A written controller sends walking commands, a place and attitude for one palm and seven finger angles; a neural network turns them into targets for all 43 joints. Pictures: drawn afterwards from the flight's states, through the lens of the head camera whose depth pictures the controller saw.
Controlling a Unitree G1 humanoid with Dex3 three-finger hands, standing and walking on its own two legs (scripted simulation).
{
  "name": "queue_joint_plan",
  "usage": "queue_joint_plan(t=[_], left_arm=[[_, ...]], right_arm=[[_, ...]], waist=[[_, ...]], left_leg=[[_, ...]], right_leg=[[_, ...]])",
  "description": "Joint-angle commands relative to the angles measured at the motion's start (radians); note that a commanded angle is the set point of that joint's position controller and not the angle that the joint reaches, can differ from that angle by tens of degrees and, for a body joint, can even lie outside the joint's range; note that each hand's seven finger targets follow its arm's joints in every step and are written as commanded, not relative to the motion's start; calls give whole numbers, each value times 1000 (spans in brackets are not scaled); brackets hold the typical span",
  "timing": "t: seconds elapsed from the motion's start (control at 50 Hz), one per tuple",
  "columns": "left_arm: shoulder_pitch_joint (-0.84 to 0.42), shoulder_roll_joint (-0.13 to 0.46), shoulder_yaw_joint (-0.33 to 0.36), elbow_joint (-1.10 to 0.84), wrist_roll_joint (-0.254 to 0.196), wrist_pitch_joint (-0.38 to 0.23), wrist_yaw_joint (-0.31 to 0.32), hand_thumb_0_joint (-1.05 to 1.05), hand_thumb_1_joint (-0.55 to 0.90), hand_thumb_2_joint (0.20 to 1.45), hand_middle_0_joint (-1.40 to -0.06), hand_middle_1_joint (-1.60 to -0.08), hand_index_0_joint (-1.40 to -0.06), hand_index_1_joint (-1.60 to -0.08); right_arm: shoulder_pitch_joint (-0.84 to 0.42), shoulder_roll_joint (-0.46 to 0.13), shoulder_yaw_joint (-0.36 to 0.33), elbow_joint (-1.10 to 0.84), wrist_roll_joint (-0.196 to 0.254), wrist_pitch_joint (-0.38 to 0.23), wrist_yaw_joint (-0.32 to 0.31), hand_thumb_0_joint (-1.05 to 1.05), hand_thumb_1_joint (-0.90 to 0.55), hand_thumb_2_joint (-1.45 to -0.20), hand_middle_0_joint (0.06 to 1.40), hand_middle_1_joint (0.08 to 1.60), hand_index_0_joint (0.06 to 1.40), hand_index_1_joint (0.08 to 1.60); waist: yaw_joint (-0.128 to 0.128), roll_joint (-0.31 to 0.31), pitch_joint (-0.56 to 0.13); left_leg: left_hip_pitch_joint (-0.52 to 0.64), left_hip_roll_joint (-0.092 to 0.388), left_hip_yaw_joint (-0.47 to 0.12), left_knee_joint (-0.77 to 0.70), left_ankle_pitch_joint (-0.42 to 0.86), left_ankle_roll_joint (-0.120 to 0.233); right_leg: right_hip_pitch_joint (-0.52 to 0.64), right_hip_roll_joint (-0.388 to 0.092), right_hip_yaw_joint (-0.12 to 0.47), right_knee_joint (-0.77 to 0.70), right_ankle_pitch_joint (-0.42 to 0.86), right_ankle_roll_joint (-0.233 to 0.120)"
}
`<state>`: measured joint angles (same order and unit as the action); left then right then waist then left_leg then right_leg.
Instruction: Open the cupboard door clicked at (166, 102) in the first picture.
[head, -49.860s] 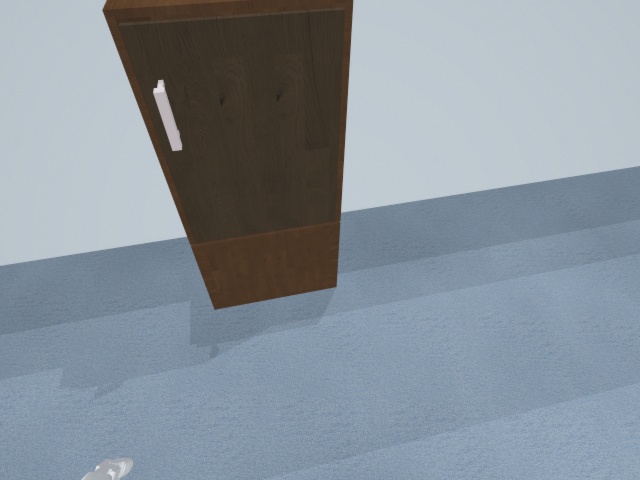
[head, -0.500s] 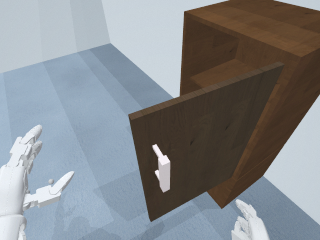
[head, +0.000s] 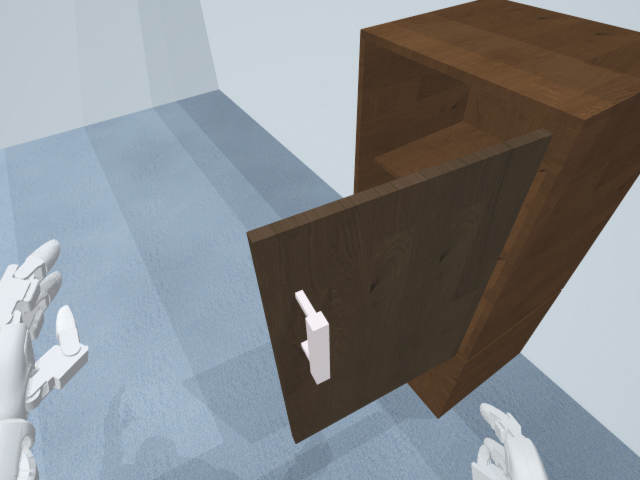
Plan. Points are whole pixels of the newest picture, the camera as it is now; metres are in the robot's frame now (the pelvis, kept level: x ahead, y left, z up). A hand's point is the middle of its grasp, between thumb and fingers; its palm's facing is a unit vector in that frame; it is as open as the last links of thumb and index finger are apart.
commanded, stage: draw the hand back to the body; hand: left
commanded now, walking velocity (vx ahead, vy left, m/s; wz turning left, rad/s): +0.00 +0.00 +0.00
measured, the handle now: (311, 338) +0.28 +0.05 +0.04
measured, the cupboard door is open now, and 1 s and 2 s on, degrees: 84 84 84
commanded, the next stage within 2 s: step back with the hand held close in 0.06 s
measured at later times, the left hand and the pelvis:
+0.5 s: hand (67, 364) +0.17 +0.27 +0.14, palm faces +0.32 -0.80 -0.50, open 7.4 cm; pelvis -0.04 +0.02 +0.00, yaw -1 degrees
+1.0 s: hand out of the picture +0.08 +0.29 +0.15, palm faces +0.44 -0.78 -0.44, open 7.4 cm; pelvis -0.12 +0.04 -0.02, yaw +0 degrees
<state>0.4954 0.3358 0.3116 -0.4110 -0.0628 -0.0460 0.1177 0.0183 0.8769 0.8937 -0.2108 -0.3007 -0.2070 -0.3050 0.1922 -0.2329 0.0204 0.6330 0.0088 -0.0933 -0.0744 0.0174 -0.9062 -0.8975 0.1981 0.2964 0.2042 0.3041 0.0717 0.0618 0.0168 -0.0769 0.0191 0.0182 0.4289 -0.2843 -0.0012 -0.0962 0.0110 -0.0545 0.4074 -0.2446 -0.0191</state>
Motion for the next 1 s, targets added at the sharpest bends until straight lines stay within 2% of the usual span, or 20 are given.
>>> queue_joint_plan(t=[0.0, 0.1, 0.14, 0.16, 0.18, 0.2, 0.22, 0.28, 0.32, 0.36, 0.46, 0.54, 0.62, 0.7, 0.8, 0.82, 0.86, 0.9, 0.92, 0.98], left_arm=[[-106, 193, 140, -225, 2, -76, 23, 0, 900, 900, -200, -300, -200, -300], [-101, 168, 126, -153, -4, -75, 17, 0, 900, 900, -200, -300, -200, -300], [-116, 176, 128, -166, -1, -83, 17, 0, 900, 900, -200, -300, -200, -300], [-196, 200, 136, -217, 1, -90, 21, 0, 900, 900, -200, -300, -200, -300], [-251, 308, 255, -220, 4, -126, 26, 0, 900, 900, -200, -300, -200, -300], [-148, 237, 199, -150, 6, -131, 14, 0, 900, 900, -200, -300, -200, -300], [-131, 257, 212, -156, 10, -134, 14, 0, 900, 900, -200, -300, -200, -300], [-44, 199, 159, -161, 13, -139, 10, 0, 900, 900, -200, -300, -200, -300], [-4, 217, 180, -184, 13, -141, 17, 0, 900, 900, -200, -300, -200, -300], [32, 226, 192, -218, 12, -142, 24, 0, 900, 900, -200, -300, -200, -300], [78, 267, 242, -287, 10, -149, 41, 0, 900, 900, -200, -300, -200, -300], [91, 257, 241, -293, 14, -153, 48, 0, 900, 900, -200, -300, -200, -300], [78, 251, 251, -277, 29, -166, 52, 0, 900, 900, -200, -300, -200, -300], [30, 224, 228, -272, 42, -179, 52, 0, 900, 900, -200, -300, -200, -300], [-57, 234, 215, -298, 54, -196, 61, 0, 900, 900, -200, -300, -200, -300], [-67, 268, 238, -315, 57, -204, 68, 0, 900, 900, -200, -300, -200, -300], [-62, 248, 217, -317, 50, -208, 75, 0, 900, 900, -200, -300, -200, -300], [-57, 253, 224, -329, 47, -213, 80, 0, 900, 900, -200, -300, -200, -300], [-39, 278, 251, -343, 46, -220, 85, 0, 900, 900, -200, -300, -200, -300], [-13, 268, 279, -382, 48, -227, 80, 0, 900, 900, -200, -300, -200, -300]], right_arm=[[-139, -90, -35, -164, 0, -64, -12, 0, -900, -900, 200, 300, 200, 300], [-143, -92, -39, -158, 0, -59, -14, 0, -900, -900, 200, 300, 200, 300], [-146, -92, -40, -157, -2, -63, -13, 0, -900, -900, 200, 300, 200, 300], [-154, -95, -39, -157, 0, -66, -13, 0, -900, -900, 200, 300, 200, 300], [-123, -111, -39, -188, 10, -47, -12, 0, -900, -900, 200, 300, 200, 300], [-121, -103, -45, -169, 3, -31, -13, 0, -900, -900, 200, 300, 200, 300], [-134, -106, -47, -176, 1, -22, -12, 0, -900, -900, 200, 300, 200, 300], [-129, -113, -53, -187, -3, 4, -10, 0, -900, -900, 200, 300, 200, 300], [-132, -121, -61, -195, -3, 18, -13, 0, -900, -900, 200, 300, 200, 300], [-127, -117, -66, -214, 1, 33, -11, 0, -900, -900, 200, 300, 200, 300], [-131, -110, -76, -243, 9, 56, -18, 0, -900, -900, 200, 300, 200, 300], [-128, -112, -76, -249, 8, 55, -22, 0, -900, -900, 200, 300, 200, 300], [-119, -127, -81, -245, 3, 38, -25, 0, -900, -900, 200, 300, 200, 300], [-88, -129, -78, -247, 6, 19, -22, 0, -900, -900, 200, 300, 200, 300], [-71, -131, -78, -235, -4, -1, -19, 0, -900, -900, 200, 300, 200, 300], [-72, -137, -82, -223, -8, -4, -23, 0, -900, -900, 200, 300, 200, 300], [-65, -121, -68, -215, -11, -8, -21, 0, -900, -900, 200, 300, 200, 300], [-64, -123, -66, -213, -8, -11, -21, 0, -900, -900, 200, 300, 200, 300], [-72, -132, -70, -208, -9, -14, -26, 0, -900, -900, 200, 300, 200, 300], [-88, -125, -72, -227, -9, -28, -26, 0, -900, -900, 200, 300, 200, 300]], waist=[[-5, 23, -67], [-8, -36, -16], [-6, -10, -34], [-8, 21, -59], [-50, -34, 20], [-54, -85, -8], [-49, -77, -10], [-59, -41, -70], [-56, -13, -123], [-57, -43, -176], [-57, -25, -216], [-56, 24, -168], [-55, 72, -117], [-71, 13, -63], [-85, -92, -16], [-84, -79, -23], [-89, -82, -34], [-90, -43, -51], [-87, 17, -72], [-66, 197, -127]], left_leg=[[-25, -5, 0, -51, 272, 21], [-36, -1, 2, -61, 205, 28], [-29, -1, -1, -67, 195, 27], [-20, -4, -2, -66, 192, 28], [-85, 12, -19, -32, 129, 45], [-69, 8, -25, -5, 132, 45], [-61, 4, -27, -2, 152, 45], [-72, 17, -19, -7, 217, 35], [-77, 30, -24, -16, 289, 30], [-95, 43, -29, -10, 355, 28], [-153, 63, -47, -12, 397, 29], [-268, 86, -77, -56, 283, 44], [-466, 118, -108, -119, 25, 79], [-613, 115, -115, -103, -255, 96], [-515, 45, -96, 57, -341, 72], [-464, 41, -93, 87, -323, 66], [-385, 29, -97, 102, -269, 51], [-391, 41, -123, 62, -272, 53], [-413, 68, -154, 0, -293, 60], [-628, 225, -307, -237, -351, 122]], right_leg=[[30, -18, 35, -62, 220, 3], [1, -17, 38, -91, 145, 8], [10, -21, 41, -89, 135, 6], [16, -21, 45, -90, 129, 5], [-90, -65, 148, -149, 163, 6], [-90, -88, 151, -156, 174, 5], [-95, -95, 154, -155, 221, 1], [-64, -97, 129, -105, 292, 6], [-24, -92, 107, -62, 365, 10], [15, -85, 98, -17, 426, 14], [41, -76, 89, 60, 468, 19], [44, -53, 81, 106, 357, 27], [105, -32, 80, 187, 249, 36], [99, -45, 120, 199, 157, 33], [-155, -107, 236, -4, -207, -3], [-209, -123, 248, -40, -263, -15], [-294, -131, 224, -55, -297, -19], [-281, -106, 182, -18, -275, -8], [-231, -83, 148, 35, -236, 1], [36, 37, 47, 415, -29, 46]])
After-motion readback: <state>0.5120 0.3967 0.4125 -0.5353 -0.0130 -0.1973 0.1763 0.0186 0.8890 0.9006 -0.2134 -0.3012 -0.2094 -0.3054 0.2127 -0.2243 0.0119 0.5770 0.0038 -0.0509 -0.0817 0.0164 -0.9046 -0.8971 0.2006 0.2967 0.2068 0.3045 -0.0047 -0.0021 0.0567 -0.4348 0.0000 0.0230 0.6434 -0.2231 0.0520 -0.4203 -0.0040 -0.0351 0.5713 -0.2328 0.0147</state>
